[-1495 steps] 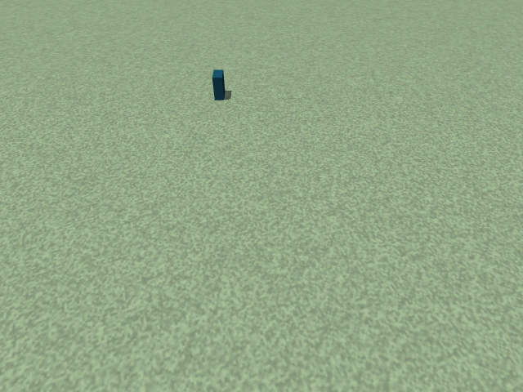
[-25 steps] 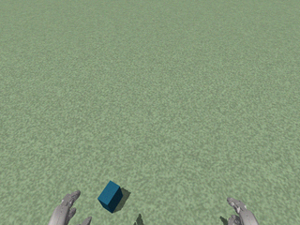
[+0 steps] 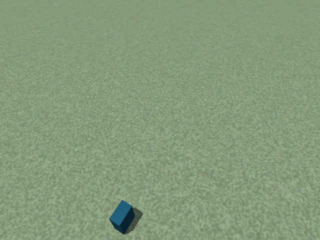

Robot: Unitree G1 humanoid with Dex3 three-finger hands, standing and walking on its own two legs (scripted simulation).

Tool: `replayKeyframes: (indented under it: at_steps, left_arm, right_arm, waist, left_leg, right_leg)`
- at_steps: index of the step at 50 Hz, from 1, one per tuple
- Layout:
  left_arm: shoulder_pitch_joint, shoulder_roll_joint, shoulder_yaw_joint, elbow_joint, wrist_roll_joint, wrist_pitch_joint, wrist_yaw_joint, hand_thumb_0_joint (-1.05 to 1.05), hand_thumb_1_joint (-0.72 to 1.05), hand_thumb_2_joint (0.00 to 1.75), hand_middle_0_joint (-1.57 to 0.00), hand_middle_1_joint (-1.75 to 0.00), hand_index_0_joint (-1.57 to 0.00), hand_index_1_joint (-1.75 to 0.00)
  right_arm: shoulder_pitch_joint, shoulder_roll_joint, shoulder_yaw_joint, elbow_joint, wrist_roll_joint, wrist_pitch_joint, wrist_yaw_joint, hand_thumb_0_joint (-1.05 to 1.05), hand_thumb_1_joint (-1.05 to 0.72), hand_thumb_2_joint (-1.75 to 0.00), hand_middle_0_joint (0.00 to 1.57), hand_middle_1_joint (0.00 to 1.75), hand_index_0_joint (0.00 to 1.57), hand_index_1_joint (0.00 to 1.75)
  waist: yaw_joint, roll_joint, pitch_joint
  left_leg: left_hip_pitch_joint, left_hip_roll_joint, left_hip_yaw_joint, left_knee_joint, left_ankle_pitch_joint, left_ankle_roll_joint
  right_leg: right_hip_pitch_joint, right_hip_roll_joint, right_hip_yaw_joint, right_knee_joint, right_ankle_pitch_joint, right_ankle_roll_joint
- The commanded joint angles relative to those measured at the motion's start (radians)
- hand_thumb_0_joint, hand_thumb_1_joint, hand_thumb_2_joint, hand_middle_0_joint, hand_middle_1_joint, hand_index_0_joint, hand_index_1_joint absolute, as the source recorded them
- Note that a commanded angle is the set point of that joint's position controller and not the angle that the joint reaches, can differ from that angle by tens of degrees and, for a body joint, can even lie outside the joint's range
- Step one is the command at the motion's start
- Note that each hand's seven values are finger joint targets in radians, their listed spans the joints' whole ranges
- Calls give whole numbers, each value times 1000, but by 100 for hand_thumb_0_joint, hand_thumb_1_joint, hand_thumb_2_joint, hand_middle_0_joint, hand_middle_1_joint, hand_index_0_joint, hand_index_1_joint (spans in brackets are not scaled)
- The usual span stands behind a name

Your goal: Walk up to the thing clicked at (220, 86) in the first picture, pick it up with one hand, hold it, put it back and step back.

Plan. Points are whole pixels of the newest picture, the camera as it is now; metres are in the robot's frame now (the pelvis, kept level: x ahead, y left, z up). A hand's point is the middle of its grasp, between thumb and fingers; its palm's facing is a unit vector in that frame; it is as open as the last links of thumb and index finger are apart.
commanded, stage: stand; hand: left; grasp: from the side
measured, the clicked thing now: (123, 217) +0.40 +0.22 -0.69
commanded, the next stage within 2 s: step back in 1.60 s
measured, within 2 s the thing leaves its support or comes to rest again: neither
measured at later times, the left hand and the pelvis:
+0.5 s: hand out of the picture +0.05 +0.24 -0.15, palm faces -0.02 -0.94 -0.34, open 7.4 cm; pelvis +0.00 +0.00 +0.01, yaw +0 degrees
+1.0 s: hand out of the picture +0.08 +0.24 -0.15, palm faces -0.03 -0.94 -0.34, open 7.4 cm; pelvis +0.01 -0.01 +0.01, yaw -1 degrees
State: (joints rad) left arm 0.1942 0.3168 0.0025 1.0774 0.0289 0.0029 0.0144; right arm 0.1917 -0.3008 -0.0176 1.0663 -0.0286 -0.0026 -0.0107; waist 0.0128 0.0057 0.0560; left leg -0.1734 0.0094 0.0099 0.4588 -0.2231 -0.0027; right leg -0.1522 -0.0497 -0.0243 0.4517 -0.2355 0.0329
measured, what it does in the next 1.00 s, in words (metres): stands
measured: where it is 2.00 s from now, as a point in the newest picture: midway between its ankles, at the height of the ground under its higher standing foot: outside the picture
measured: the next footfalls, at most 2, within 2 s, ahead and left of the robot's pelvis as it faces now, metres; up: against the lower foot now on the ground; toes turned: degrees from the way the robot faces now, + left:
none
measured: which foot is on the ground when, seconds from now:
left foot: down 0.00-1.00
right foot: down 0.00-1.00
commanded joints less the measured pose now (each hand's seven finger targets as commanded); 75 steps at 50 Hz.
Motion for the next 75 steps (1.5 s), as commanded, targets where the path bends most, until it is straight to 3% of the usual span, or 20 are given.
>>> replayKeyframes:
  at_steps: [1, 4, 7, 19, 24, 38, 42, 47, 51, 58, 75]
  left_arm:
    - [-57, 202, 40, -23, -3, -29, 17, 0, 90, 90, -20, -30, -20, -30]
    - [-65, 203, 38, 0, -2, -31, 15, 0, 90, 90, -20, -30, -20, -30]
    - [-74, 201, 37, 17, -3, -33, 16, 0, 90, 90, -20, -30, -20, -30]
    - [-92, 215, 36, 43, -6, -30, 9, 0, 90, 90, -20, -30, -20, -30]
    - [-107, 220, 36, 43, -8, -35, 10, 0, 90, 90, -20, -30, -20, -30]
    - [-117, 218, 37, 50, -13, -34, 5, 0, 90, 90, -20, -30, -20, -30]
    - [-121, 222, 40, 43, -13, -35, 4, 0, 90, 90, -20, -30, -20, -30]
    - [-121, 214, 38, 47, -13, -32, 3, 0, 90, 90, -20, -30, -20, -30]
    - [-131, 222, 41, 38, -15, -33, 2, 0, 90, 90, -20, -30, -20, -30]
    - [-127, 222, 42, 36, -16, -33, 2, 0, 90, 90, -20, -30, -20, -30]
    - [-123, 229, 43, 30, -17, -34, -1, 0, 90, 90, -20, -30, -20, -30]
  right_arm:
    - [-51, -203, -39, -32, -1, -20, -13, 0, -90, -90, 20, 30, 20, 30]
    - [-54, -204, -35, -15, 1, -18, -10, 0, -90, -90, 20, 30, 20, 30]
    - [-60, -203, -34, -4, 3, -19, -10, 0, -90, -90, 20, 30, 20, 30]
    - [-84, -219, -31, 24, 6, -18, -6, 0, -90, -90, 20, 30, 20, 30]
    - [-89, -214, -26, 27, 8, -19, -3, 0, -90, -90, 20, 30, 20, 30]
    - [-97, -228, -21, 35, 9, -21, -5, 0, -90, -90, 20, 30, 20, 30]
    - [-96, -231, -19, 34, 12, -25, -5, 0, -90, -90, 20, 30, 20, 30]
    - [-103, -238, -20, 38, 13, -23, -5, 0, -90, -90, 20, 30, 20, 30]
    - [-108, -234, -19, 36, 10, -24, -4, 0, -90, -90, 20, 30, 20, 30]
    - [-108, -237, -20, 32, 13, -28, -5, 0, -90, -90, 20, 30, 20, 30]
    - [-113, -241, -20, 31, 13, -25, -1, 0, -90, -90, 20, 30, 20, 30]
  waist:
    - [-3, 6, -11]
    - [-4, 4, -2]
    - [-6, -10, -14]
    - [-7, 13, -7]
    - [-9, -11, -26]
    - [-13, -6, -41]
    - [-12, 1, -60]
    - [-14, -5, -39]
    - [-14, 6, -44]
    - [-13, -2, -73]
    - [-15, -9, -49]
  left_leg:
    - [-17, 92, -110, -163, 17, 21]
    - [-17, 88, -108, -176, -6, 19]
    - [10, 95, -107, -174, 33, 20]
    - [-2, 99, -102, -199, -25, 15]
    - [19, 101, -95, -189, 47, 17]
    - [46, 114, -85, -190, 103, 17]
    - [49, 116, -79, -189, 152, 14]
    - [53, 116, -83, -196, 107, 12]
    - [45, 118, -79, -201, 116, 9]
    - [71, 123, -71, -188, 197, 16]
    - [71, 124, -76, -200, 120, 14]
  right_leg:
    - [7, -65, 76, -117, 43, -47]
    - [13, -66, 76, -138, 29, -40]
    - [16, -77, 80, -150, 45, -40]
    - [8, -75, 86, -172, 16, -41]
    - [22, -82, 86, -176, 60, -39]
    - [37, -87, 90, -180, 121, -42]
    - [64, -91, 90, -175, 187, -41]
    - [38, -83, 84, -191, 127, -37]
    - [51, -86, 88, -185, 136, -40]
    - [74, -91, 86, -172, 226, -42]
    - [45, -88, 92, -192, 156, -43]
